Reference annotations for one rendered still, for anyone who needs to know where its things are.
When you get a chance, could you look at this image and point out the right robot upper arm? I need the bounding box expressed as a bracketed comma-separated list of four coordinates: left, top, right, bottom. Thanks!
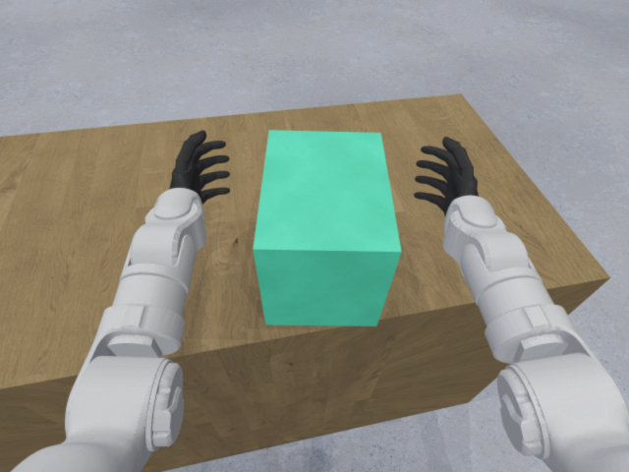
[497, 353, 629, 472]

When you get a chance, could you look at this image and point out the pedestal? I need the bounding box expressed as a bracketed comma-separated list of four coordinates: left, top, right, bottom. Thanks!
[0, 93, 610, 472]

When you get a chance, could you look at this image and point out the left robot hand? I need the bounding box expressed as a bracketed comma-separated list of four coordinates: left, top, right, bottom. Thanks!
[169, 130, 230, 204]

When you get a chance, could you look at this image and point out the carton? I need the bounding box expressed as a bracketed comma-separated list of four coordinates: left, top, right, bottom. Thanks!
[253, 130, 401, 326]

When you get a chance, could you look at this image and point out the right robot forearm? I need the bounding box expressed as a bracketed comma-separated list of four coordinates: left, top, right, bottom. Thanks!
[442, 196, 629, 426]

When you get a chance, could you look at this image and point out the right robot hand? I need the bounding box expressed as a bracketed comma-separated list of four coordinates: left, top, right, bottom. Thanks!
[414, 137, 479, 216]

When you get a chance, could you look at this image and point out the left robot upper arm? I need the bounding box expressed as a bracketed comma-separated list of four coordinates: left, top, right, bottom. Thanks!
[11, 356, 184, 472]

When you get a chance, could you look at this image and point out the left robot forearm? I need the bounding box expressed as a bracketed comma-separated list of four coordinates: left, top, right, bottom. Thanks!
[65, 188, 207, 436]

